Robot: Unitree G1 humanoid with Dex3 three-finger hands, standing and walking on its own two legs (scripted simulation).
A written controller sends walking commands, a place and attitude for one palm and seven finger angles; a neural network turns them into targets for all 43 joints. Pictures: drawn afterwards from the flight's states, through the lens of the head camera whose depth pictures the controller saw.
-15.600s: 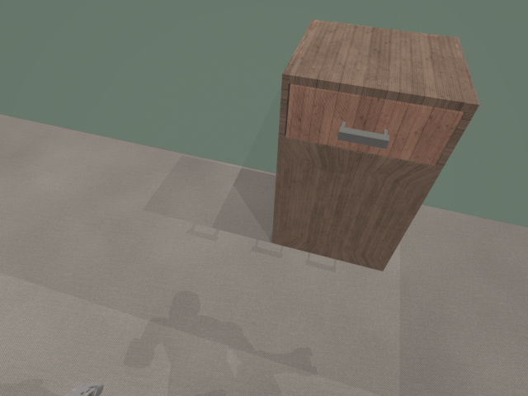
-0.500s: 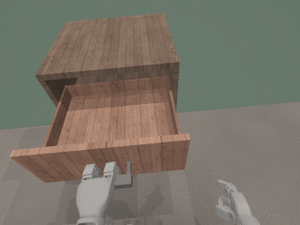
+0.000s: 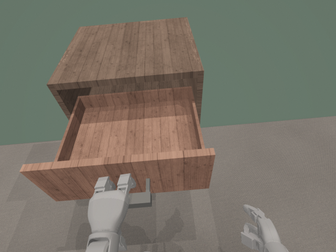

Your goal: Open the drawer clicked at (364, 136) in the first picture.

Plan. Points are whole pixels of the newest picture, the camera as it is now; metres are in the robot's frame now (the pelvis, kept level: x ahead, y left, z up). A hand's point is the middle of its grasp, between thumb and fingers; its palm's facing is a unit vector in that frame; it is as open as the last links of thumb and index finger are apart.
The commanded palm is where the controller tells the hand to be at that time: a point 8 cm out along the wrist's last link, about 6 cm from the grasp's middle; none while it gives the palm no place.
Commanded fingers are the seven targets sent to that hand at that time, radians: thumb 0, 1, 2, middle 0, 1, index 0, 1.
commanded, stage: lift the hand off the handle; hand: left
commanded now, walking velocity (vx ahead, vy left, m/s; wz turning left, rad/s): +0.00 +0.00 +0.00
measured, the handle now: (124, 192) +0.27 +0.15 -0.02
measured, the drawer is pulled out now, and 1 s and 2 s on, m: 0.30 0.30 0.30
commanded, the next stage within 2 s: draw the hand back to the body in 1.14 s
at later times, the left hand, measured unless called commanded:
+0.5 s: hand (113, 202) +0.22 +0.15 +0.03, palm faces +0.03 -0.21 -0.98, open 13.8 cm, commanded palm +0.20 +0.15 +0.11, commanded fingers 0.00 -0.50 0.30 -0.30 -1.20 -0.30 -1.20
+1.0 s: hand (111, 178) +0.24 +0.13 +0.12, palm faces +0.14 -0.29 -0.95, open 13.8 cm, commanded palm +0.19 +0.14 +0.18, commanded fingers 0.00 -0.50 0.30 -0.30 -1.20 -0.30 -1.20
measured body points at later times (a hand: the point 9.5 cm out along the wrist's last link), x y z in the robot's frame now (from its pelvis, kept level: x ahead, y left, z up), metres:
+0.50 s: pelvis +0.02 +0.01 +0.02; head +0.02 -0.03 +0.47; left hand +0.22 +0.16 +0.08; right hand +0.24 -0.20 -0.06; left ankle +0.03 +0.14 -0.69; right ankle +0.01 -0.08 -0.69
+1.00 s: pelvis +0.02 +0.00 +0.04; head +0.00 -0.05 +0.48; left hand +0.22 +0.15 +0.17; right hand +0.26 -0.18 -0.04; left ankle +0.03 +0.14 -0.69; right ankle +0.01 -0.08 -0.69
